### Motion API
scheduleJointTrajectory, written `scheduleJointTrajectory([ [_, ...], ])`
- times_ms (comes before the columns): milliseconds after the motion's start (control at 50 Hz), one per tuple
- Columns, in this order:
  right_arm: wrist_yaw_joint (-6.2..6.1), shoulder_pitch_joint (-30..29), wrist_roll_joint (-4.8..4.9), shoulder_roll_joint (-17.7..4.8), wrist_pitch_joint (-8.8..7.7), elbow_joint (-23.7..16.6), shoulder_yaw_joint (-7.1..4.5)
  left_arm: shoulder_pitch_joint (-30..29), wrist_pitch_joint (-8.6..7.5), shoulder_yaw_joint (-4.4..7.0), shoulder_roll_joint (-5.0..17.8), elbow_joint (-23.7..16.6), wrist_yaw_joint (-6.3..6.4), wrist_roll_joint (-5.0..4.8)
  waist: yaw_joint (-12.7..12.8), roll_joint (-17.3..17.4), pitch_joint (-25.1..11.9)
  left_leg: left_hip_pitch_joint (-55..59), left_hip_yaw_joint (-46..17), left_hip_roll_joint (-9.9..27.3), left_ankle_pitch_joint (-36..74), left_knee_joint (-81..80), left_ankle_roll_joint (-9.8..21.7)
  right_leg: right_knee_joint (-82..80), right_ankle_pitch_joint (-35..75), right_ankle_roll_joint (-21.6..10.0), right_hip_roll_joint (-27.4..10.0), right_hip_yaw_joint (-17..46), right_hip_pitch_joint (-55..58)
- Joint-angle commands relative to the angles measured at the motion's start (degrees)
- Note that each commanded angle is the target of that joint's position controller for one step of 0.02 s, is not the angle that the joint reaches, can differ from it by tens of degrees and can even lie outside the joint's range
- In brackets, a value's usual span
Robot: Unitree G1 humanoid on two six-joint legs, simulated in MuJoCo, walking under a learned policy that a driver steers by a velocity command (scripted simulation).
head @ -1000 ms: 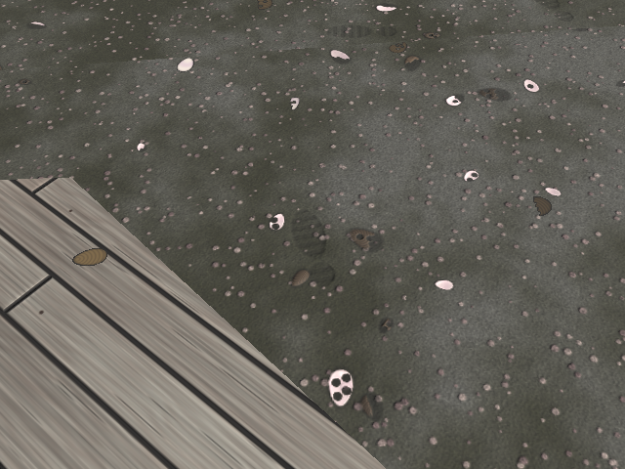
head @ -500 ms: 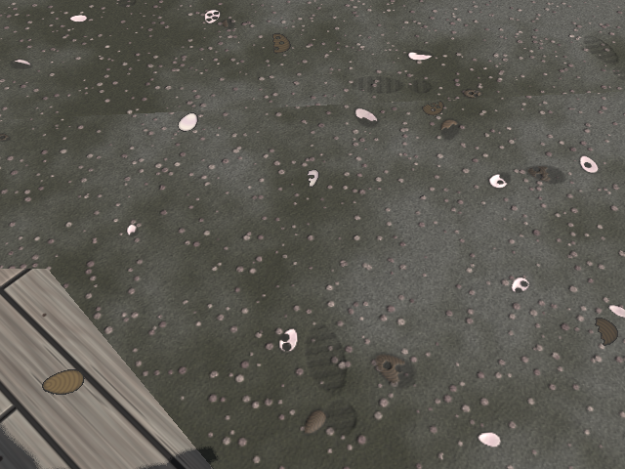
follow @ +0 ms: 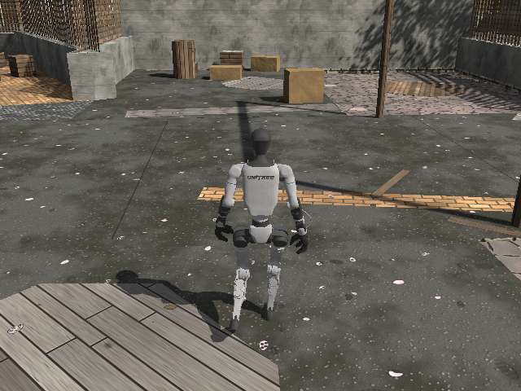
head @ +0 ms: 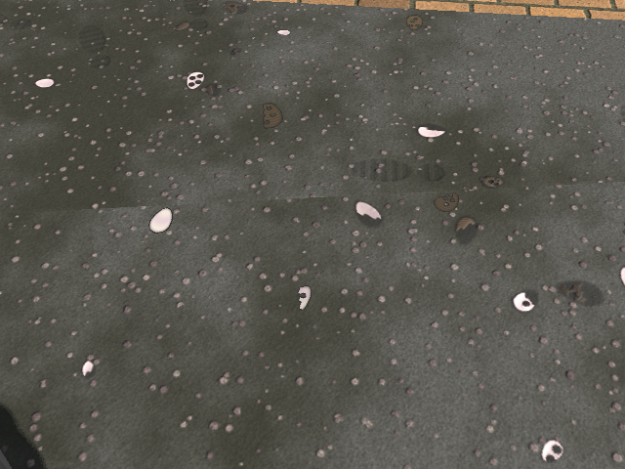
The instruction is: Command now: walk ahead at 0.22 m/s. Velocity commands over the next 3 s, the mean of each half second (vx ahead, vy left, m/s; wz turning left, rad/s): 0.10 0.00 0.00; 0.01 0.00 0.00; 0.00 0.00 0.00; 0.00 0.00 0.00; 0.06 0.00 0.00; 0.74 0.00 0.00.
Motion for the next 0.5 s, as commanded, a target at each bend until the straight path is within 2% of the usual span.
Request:
scheduleJointTrajectory([
  [20, -1.15, 8.6, -0.51, -4.2, 1.87, -1.1, -1.54, 1.3, -0.52, 0.37, 4.0, -1.0, -0.06, 1.05, -2.7, -1.4, -11.5, -0.8, 0.0, 5.7, 3.8, -4.7, -0.9, -9.8, 35.5, -10.0, -17.4, 15.4, 9.4],
  [40, -1.44, 8.5, -0.47, -2.7, 2.29, -1.3, -1.33, 1.1, -0.7, 0.33, 4.1, -0.3, -0.04, 1.47, -3.5, -2.4, -11.3, 0.8, 0.3, 6.1, 4.2, -8.5, -1.0, -10.5, 36.4, -9.9, -16.6, 13.1, 6.9],
  [60, -1.76, 7.6, -0.48, -2.3, 2.6, -1.7, -1.18, 1.0, -0.83, 0.44, 4.6, 0.1, 0.13, 1.6, -3.8, -3.3, -11.5, 1.4, 0.9, 6.4, 4.9, -12.8, -1.1, -10.8, 37.7, -9.9, -16.1, 11.3, 5.9],
  [100, -2.36, 4.8, -0.85, -2.9, 3.13, -2.6, -1.23, 0.4, -0.34, 0.9, 6.1, 0.6, 0.91, 1.44, -3.7, -4.3, -13.2, 2.7, 1.6, 6.8, 8.3, -21.1, -1.2, -11.2, 33.6, -9.2, -15.4, 9.5, 6.0],
  [140, -2.59, 1.7, -0.73, -3.9, 3.85, -2.9, -1.46, 0.6, 0.75, 1.32, 7.3, 0.9, 1.69, 0.94, -2.5, -4.5, -13.8, 4.1, 2.1, 6.9, 13.0, -26.5, -1.0, -13.2, 18.2, -7.7, -15.1, 9.7, 5.8],
  [200, -2.72, -3.1, -0.49, -5.0, 4.61, -3.5, -1.87, 0.8, 2.24, 1.4, 7.4, 1.4, 2.51, 0.6, -0.7, -5.4, -9.7, 3.8, 2.4, 6.8, 14.6, -32.8, -0.6, -16.7, -9.0, -6.6, -14.8, 12.4, 4.1],
  [240, -2.66, -4.5, -0.79, -4.8, 4.23, -3.4, -1.95, 0.9, 3.01, 1.18, 6.6, 1.7, 2.9, 0.13, -0.7, -5.2, -7.4, 4.6, 3.4, 6.0, 15.2, -39.3, -0.1, -16.2, -18.0, -5.5, -14.4, 13.7, 4.4],
  [280, -2.37, -3.8, -1.67, -4.7, 3.64, -2.5, -1.91, 2.7, 3.6, 0.62, 4.9, 2.5, 3.11, -0.51, -1.2, -3.7, -6.4, 8.5, 4.0, 5.9, 19.8, -48.0, 1.1, -14.1, -23.5, -2.3, -12.2, 13.2, 4.1],
  [300, -2.31, -3.0, -2.12, -5.8, 3.37, -2.4, -2.0, 4.3, 3.55, 0.37, 4.2, 2.9, 3.08, -0.29, -0.7, -2.3, -6.5, 10.5, 1.7, 8.3, 22.6, -49.1, 2.1, -11.9, -23.6, -0.4, -10.6, 12.6, 3.5],
  [320, -2.38, -3.9, -1.5, -9.6, 3.42, -2.1, -2.77, 7.4, 3.4, 0.76, 4.7, 3.1, 2.96, -0.22, 2.4, 2.3, -6.0, 10.2, 1.3, 9.1, 22.0, -47.6, 3.6, -11.0, -21.9, 1.1, -7.3, 9.9, 2.5],
  [340, -2.02, -3.2, -1.13, -8.0, 3.28, -0.9, -2.88, 5.6, 3.66, 0.91, 4.9, 3.0, 3.19, -0.24, 1.3, 4.2, -5.5, 4.6, 1.9, 7.4, 13.4, -49.1, 3.7, -9.3, -19.0, 2.0, -5.5, 6.5, 6.7],
  [360, -1.78, -3.4, -1.34, -5.8, 2.9, -0.6, -2.36, 3.9, 3.94, 0.97, 5.0, 2.7, 3.37, -0.25, 0.9, 3.9, -5.0, 1.8, 1.9, 6.8, 11.2, -50.7, 2.9, -7.4, -16.5, 2.2, -5.5, 5.9, 9.5],
  [380, -1.69, -4.4, -1.58, -5.0, 2.55, -0.4, -2.09, 3.5, 4.23, 0.85, 4.3, 2.8, 3.55, -0.26, 1.2, 4.4, -5.3, 1.1, 2.0, 6.7, 12.8, -51.3, 2.1, -6.1, -14.1, 2.0, -5.7, 5.5, 11.0],
  [440, -1.63, -4.3, -1.23, -5.2, 1.58, 0.4, -2.04, 4.1, 4.55, 0.97, 4.4, 3.6, 3.49, 0.0, 1.2, 3.9, -6.9, 3.4, 2.4, 6.3, 19.7, -50.0, 1.7, -3.8, -7.5, 1.5, -5.7, 5.0, 12.5],
  [500, -1.68, -3.1, -0.93, -5.5, 1.41, 1.4, -2.0, 3.3, 4.64, 1.08, 4.5, 4.0, 3.37, -0.39, 0.4, 2.2, -7.9, 5.1, 2.9, 5.9, 23.7, -48.5, 2.1, -2.3, -2.7, 1.4, -5.9, 4.9, 13.4],
])
Next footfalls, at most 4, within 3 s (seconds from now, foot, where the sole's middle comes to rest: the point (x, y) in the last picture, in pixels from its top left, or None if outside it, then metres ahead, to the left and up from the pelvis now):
0.30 left None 0.15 0.17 -0.76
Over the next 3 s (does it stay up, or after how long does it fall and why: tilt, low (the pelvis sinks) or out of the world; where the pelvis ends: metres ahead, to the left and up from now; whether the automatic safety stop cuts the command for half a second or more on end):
stays up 0.35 0.10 0.01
